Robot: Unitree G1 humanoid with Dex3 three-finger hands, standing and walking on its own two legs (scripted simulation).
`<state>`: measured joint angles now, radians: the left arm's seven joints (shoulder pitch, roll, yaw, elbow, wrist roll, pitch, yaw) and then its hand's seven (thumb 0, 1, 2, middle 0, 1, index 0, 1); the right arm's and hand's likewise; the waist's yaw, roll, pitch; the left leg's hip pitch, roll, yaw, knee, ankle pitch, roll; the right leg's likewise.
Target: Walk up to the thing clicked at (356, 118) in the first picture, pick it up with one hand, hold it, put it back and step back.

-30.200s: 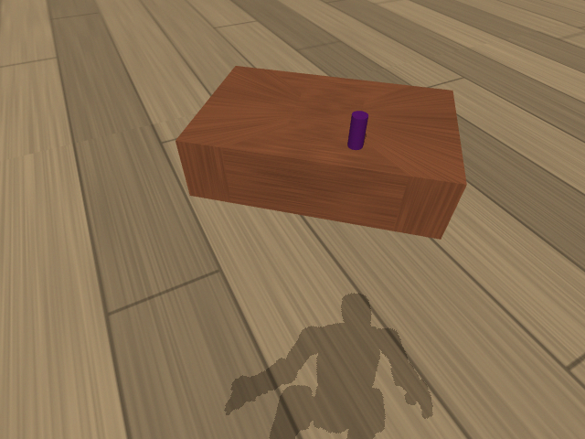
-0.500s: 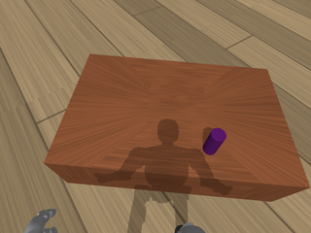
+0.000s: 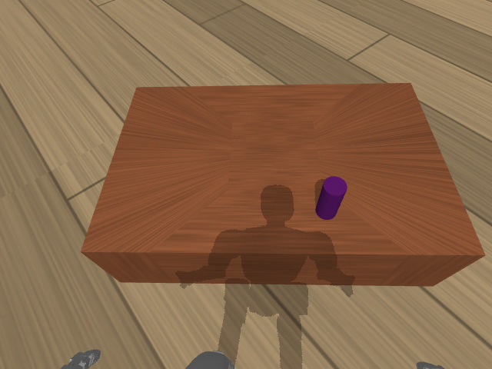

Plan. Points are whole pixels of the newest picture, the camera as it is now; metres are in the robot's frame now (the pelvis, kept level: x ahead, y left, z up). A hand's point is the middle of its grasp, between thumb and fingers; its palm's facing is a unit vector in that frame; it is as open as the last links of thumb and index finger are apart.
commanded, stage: step back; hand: right
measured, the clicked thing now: (330, 199) +0.63 -0.22 -0.36
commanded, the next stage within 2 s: none
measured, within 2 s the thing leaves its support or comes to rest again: neither
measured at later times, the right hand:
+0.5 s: hand out of the picture +0.00 -0.25 -0.12, palm faces -0.05 +0.89 -0.45, open 7.4 cm
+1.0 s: hand out of the picture -0.21 -0.33 -0.17, palm faces -0.07 +0.92 -0.37, open 7.4 cm
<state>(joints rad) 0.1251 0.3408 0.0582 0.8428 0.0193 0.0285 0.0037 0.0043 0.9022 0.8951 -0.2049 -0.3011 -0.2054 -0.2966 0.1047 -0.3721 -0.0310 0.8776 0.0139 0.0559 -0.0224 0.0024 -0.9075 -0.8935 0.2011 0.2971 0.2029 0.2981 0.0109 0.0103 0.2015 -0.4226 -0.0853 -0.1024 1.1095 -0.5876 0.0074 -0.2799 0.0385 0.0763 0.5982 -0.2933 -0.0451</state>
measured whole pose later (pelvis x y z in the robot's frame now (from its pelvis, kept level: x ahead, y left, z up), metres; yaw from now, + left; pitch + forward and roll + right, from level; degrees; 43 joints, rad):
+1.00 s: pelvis -0.27 -0.06 +0.00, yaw +2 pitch -1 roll +2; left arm 0.14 0.36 0.08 0.77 0.04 0.04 0.01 0.00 0.90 0.90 -0.21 -0.30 -0.21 -0.30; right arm 0.25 -0.41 -0.05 0.88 -0.01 0.05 -0.03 0.00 -0.91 -0.89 0.20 0.30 0.20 0.30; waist -0.01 0.03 0.15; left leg -0.38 -0.07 -0.09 0.98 -0.49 -0.02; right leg -0.34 -0.02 -0.04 0.62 -0.27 -0.04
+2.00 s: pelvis -0.53 -0.07 +0.00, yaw +5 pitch -2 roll +1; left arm 0.26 0.42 0.07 0.99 0.02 0.01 -0.01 0.00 0.90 0.90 -0.20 -0.30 -0.20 -0.30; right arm 0.21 -0.34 -0.05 0.95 -0.05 0.02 0.03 0.00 -0.90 -0.89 0.20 0.30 0.21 0.30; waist 0.01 -0.04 0.05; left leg -0.24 -0.01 0.00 0.59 -0.32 0.02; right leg -0.34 -0.02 0.01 0.79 -0.45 -0.01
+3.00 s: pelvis -0.48 -0.05 +0.01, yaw +2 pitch -2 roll +0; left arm 0.09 0.36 0.01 1.07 0.00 -0.02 -0.01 0.00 0.90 0.90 -0.20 -0.30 -0.20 -0.30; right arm 0.07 -0.35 -0.02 1.09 -0.01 -0.01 0.01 0.00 -0.91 -0.89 0.20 0.30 0.20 0.30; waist -0.01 0.00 0.07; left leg -0.21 0.06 0.06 0.48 -0.23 -0.02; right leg -0.14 -0.02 0.01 0.47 -0.29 0.03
